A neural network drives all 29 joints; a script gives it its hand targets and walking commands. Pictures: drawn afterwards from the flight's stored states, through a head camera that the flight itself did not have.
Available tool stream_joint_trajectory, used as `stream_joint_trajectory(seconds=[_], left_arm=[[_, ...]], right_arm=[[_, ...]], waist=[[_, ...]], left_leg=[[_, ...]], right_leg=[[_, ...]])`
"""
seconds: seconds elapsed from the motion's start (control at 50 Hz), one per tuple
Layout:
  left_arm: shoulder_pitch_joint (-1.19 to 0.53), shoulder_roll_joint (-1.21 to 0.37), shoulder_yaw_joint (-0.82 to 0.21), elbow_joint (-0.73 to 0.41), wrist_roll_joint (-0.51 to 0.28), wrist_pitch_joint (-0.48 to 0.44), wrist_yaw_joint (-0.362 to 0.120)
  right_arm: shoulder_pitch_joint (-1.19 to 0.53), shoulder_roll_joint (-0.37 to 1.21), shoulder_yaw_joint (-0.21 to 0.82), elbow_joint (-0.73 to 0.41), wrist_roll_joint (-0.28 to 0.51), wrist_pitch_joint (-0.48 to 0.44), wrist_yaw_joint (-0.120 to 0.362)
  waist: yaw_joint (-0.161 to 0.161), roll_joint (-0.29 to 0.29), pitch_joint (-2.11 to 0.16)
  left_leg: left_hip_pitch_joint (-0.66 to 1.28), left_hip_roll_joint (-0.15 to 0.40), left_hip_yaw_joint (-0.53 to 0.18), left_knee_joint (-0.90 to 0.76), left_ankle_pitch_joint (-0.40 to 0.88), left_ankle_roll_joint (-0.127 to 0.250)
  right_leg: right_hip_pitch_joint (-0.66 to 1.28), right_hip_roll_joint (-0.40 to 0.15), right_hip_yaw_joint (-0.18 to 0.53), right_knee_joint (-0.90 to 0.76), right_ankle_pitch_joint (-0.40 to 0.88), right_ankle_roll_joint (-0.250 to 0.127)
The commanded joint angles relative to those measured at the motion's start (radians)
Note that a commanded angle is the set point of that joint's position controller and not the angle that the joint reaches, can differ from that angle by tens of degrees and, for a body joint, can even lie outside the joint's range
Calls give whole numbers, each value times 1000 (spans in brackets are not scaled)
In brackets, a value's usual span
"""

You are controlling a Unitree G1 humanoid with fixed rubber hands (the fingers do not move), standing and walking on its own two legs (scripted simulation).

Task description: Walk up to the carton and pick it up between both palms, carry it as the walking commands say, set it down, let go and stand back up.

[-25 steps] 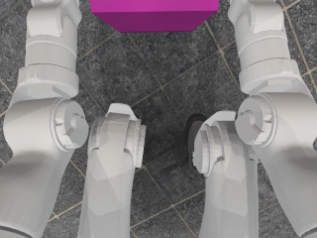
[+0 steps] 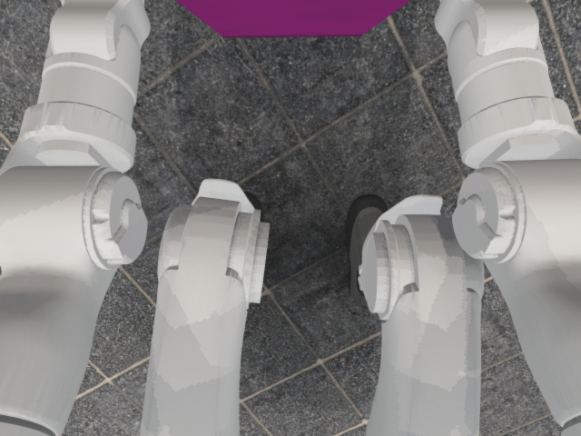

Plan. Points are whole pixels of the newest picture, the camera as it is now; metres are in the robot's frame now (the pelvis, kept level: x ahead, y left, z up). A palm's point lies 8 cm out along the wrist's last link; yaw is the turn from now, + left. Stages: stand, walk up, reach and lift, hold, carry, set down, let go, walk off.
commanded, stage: set down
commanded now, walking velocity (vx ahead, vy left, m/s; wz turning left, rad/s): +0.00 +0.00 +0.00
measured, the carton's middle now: out of the picture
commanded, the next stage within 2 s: let go in 1.68 s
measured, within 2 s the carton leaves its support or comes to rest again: neither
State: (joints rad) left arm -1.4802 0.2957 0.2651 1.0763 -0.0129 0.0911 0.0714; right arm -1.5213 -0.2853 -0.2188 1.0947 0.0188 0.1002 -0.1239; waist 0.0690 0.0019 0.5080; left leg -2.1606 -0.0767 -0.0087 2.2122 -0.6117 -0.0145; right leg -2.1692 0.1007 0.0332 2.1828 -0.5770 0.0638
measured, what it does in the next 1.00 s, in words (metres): rises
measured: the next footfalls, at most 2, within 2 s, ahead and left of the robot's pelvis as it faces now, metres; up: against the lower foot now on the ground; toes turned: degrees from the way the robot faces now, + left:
none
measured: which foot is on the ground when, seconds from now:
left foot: down 0.00-1.00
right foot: down 0.00-1.00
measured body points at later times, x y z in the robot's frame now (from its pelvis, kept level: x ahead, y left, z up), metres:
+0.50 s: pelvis -0.01 -0.01 +0.02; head +0.37 +0.01 +0.25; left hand +0.56 +0.23 -0.14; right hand +0.59 -0.13 -0.14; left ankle +0.11 +0.11 -0.34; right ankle +0.12 -0.12 -0.34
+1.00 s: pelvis -0.01 +0.00 +0.13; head +0.36 +0.02 +0.38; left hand +0.55 +0.24 +0.01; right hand +0.59 -0.13 +0.00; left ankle +0.11 +0.11 -0.34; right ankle +0.12 -0.12 -0.34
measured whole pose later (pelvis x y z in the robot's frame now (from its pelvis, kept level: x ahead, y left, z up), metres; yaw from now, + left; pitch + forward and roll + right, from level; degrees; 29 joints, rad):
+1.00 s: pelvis -0.01 +0.00 +0.13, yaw +1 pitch +29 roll -1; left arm -1.42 0.41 0.19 0.73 -0.17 0.32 0.09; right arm -1.46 -0.35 -0.18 0.76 0.13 0.33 -0.16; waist 0.06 0.00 0.52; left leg -1.75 -0.09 -0.04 1.76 -0.51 -0.01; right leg -1.75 0.06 0.04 1.74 -0.50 0.03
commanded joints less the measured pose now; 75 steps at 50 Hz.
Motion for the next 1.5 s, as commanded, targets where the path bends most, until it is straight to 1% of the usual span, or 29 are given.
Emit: stream_joint_trajectory(seconds=[0.0,0.04,0.08,0.12,0.16,0.32,0.38,0.4,0.42,0.44,0.46,0.48,0.5,0.54,0.62,0.68,0.72,0.78,0.8,0.82,0.84,0.86,0.9,0.96,0.98,1.06,1.14,1.32,1.48], left_arm=[[-351,212,-60,-92,-117,-50,34],[-307,216,-79,-67,-140,-50,25],[-349,237,-90,-47,-169,-51,12],[-308,244,-83,-12,-154,-54,7],[-300,216,-98,44,-174,-45,-7],[-287,249,-63,-79,-155,-34,-3],[-285,247,-88,-250,-182,3,15],[-321,305,-66,-302,-191,20,22],[-280,283,-72,-213,-168,42,24],[-269,271,-65,-276,-174,49,22],[-309,297,-49,-263,-172,61,21],[-286,253,-57,-277,-168,69,19],[-313,284,-62,-350,-177,71,19],[-339,298,-63,-404,-175,74,30],[-255,232,-78,-284,-167,84,17],[-173,214,-59,-235,-134,85,6],[-206,221,-43,-325,-111,87,9],[-197,243,-46,-436,-115,111,16],[-207,270,-36,-598,-119,128,21],[-216,239,-42,-506,-143,155,25],[-281,273,-45,-580,-149,175,24],[-260,263,-39,-465,-129,204,23],[-264,259,-56,-495,-170,231,13],[-235,247,-55,-449,-137,212,11],[-207,210,-63,-363,-148,210,12],[-221,246,2,-490,-107,180,15],[-209,245,4,-353,-97,200,11],[-182,266,0,-617,-114,213,-14],[-51,152,20,-398,-59,182,-43]], right_arm=[[-361,-169,90,-125,110,-43,-20],[-369,-146,134,-107,145,-44,-6],[-356,-172,144,-64,149,-39,-4],[-355,-131,161,-66,173,-40,7],[-326,-156,147,-8,170,-36,14],[-301,-154,117,-129,148,-23,-11],[-308,-194,94,-281,139,13,-37],[-348,-188,112,-344,175,36,-51],[-328,-214,102,-254,163,57,-54],[-336,-170,115,-318,166,64,-49],[-344,-199,84,-317,138,74,-52],[-331,-147,84,-325,149,79,-50],[-340,-170,68,-367,145,80,-53],[-374,-205,59,-394,135,74,-52],[-303,-191,48,-321,119,80,-40],[-211,-137,70,-231,133,94,-28],[-224,-104,68,-339,130,104,-24],[-214,-156,38,-436,117,124,-37],[-248,-182,30,-562,126,139,-44],[-232,-227,20,-471,99,161,-45],[-282,-228,6,-533,112,176,-51],[-260,-225,2,-428,105,204,-46],[-287,-220,17,-516,97,220,-40],[-279,-200,44,-469,123,207,-26],[-255,-192,54,-397,127,201,-18],[-275,-197,39,-525,123,186,-16],[-215,-203,15,-357,103,214,-10],[-215,-199,27,-636,116,222,-13],[-78,-112,9,-432,42,195,17]], waist=[[17,-18,-1421],[49,-43,-1387],[16,-39,-1327],[59,-18,-1308],[9,-37,-1275],[39,-10,-1483],[4,-6,-1784],[30,-13,-1875],[34,13,-1766],[37,-37,-1752],[2,-31,-1745],[29,-36,-1712],[-7,-11,-1768],[0,-17,-1732],[-22,-4,-1759],[4,2,-1758],[49,23,-1864],[0,24,-1999],[24,58,-2167],[-12,7,-2090],[-16,32,-2083],[-4,32,-1940],[-44,-42,-1966],[14,6,-1897],[-13,-24,-1875],[40,-8,-2065],[15,-13,-1946],[17,-5,-2165],[33,-42,-1832]], left_leg=[[620,38,12,-176,450,-30],[579,36,24,-184,419,-23],[533,52,19,-171,368,-25],[505,46,29,-169,383,-24],[479,50,17,-179,346,-19],[598,33,52,-206,416,-20],[735,16,81,-253,411,-24],[773,21,84,-251,401,-22],[725,25,84,-295,305,-18],[731,14,91,-299,347,-15],[718,23,82,-317,308,-13],[720,12,78,-340,313,-7],[760,14,72,-338,326,-17],[750,12,61,-356,359,-20],[822,12,47,-390,410,-23],[797,-5,53,-442,387,-21],[898,-9,69,-450,505,-26],[987,-15,74,-502,516,-30],[1060,-24,79,-523,567,-34],[1029,-14,82,-540,515,-33],[1021,-8,79,-564,433,-30],[974,-6,85,-618,312,-24],[1003,-5,76,-656,336,-26],[990,-11,79,-698,332,-25],[1000,-6,64,-730,321,-23],[1101,-21,95,-762,454,-32],[1117,-12,82,-830,389,-29],[1374,-14,69,-979,621,-24],[1333,-15,69,-1152,576,-26]], right_leg=[[532,-22,-97,-68,322,-12],[540,-31,-95,-74,297,-16],[538,-43,-77,-81,271,-19],[494,-46,-66,-81,279,-18],[480,-42,-77,-85,258,-19],[579,-33,-88,-128,302,-32],[783,-15,-105,-165,322,-37],[834,-15,-96,-186,320,-46],[796,-17,-109,-191,234,-46],[813,-14,-114,-223,264,-46],[803,-22,-120,-227,247,-43],[790,-22,-116,-238,247,-35],[798,-20,-118,-240,262,-45],[775,-22,-124,-248,270,-44],[770,-10,-124,-284,295,-43],[818,-4,-106,-338,297,-43],[813,11,-103,-370,358,-38],[902,21,-120,-424,390,-42],[1008,24,-115,-431,441,-45],[1000,12,-125,-466,394,-55],[999,8,-119,-489,328,-63],[959,6,-112,-541,203,-67],[1021,-2,-116,-586,250,-62],[984,3,-105,-620,234,-61],[999,3,-118,-633,233,-57],[1133,18,-96,-699,356,-47],[1102,12,-95,-766,276,-54],[1398,7,-58,-912,519,-40],[1429,0,-40,-1076,485,-21]])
